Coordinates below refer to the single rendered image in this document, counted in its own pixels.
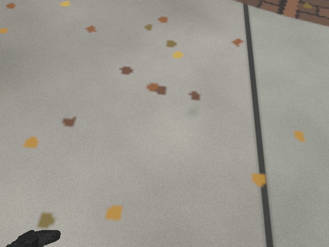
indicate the robot left hand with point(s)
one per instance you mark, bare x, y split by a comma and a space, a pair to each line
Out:
36, 239

